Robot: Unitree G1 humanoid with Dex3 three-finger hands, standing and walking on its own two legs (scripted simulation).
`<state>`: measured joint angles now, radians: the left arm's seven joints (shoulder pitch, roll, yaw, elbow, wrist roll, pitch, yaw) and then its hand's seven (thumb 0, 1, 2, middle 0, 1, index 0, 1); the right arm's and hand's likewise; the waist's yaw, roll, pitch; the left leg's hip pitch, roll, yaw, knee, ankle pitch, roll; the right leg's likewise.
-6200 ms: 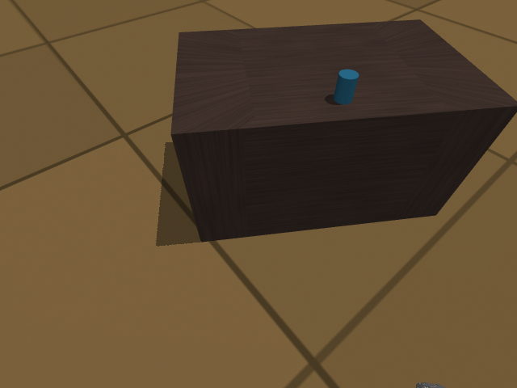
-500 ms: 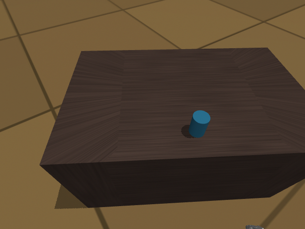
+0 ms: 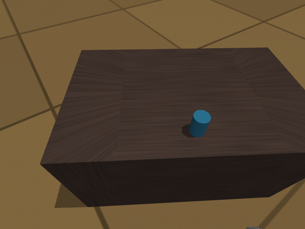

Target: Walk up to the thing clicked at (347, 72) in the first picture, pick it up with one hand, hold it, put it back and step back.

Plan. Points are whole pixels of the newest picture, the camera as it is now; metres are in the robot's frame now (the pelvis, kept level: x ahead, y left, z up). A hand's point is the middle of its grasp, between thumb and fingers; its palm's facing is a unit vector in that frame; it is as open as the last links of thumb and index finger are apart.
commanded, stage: stand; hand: right
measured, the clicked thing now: (199, 123) +0.47 -0.18 -0.09
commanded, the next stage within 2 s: rise first in 0.02 s
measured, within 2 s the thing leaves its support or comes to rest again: neither
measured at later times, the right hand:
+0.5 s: hand (243, 208) +0.17 -0.25 -0.10, palm faces +0.21 +0.92 -0.32, open 13.8 cm
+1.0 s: hand (253, 200) +0.18 -0.25 -0.03, palm faces +0.25 +0.91 -0.32, open 17.5 cm
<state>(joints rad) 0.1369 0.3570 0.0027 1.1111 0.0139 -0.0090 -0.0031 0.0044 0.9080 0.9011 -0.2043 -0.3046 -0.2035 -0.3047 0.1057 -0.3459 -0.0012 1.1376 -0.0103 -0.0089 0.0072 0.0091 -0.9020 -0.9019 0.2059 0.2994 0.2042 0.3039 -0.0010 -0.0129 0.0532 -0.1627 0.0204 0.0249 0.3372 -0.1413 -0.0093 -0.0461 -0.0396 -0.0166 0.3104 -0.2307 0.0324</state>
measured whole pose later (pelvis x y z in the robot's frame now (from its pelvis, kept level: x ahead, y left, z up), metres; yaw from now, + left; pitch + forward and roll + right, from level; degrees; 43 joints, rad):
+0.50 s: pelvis +0.00 +0.00 -0.01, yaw -1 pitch +2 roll +0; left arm 0.11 0.26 0.11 0.81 -0.04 -0.07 0.07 0.00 0.18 0.26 -0.05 -0.07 -0.05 -0.07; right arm 0.17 -0.28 -0.12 0.66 0.06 -0.06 -0.06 0.01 -0.14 -0.26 0.08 0.07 0.07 0.07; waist -0.01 -0.03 -0.02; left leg -0.29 0.03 0.04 0.43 -0.18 -0.01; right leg -0.20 -0.03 0.00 0.44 -0.28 0.03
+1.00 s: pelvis +0.00 -0.01 -0.01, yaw -1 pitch -2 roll +0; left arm 0.25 0.22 0.10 0.61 -0.02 -0.08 0.07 -0.01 -0.50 0.05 -0.06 -0.07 -0.07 -0.06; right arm 0.38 -0.27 -0.14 0.21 0.04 -0.06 -0.05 0.00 0.55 -0.05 0.05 0.06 0.05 0.06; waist -0.02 -0.03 0.01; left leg -0.20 0.04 0.04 0.42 -0.19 -0.02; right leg -0.10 -0.02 0.00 0.42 -0.29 0.02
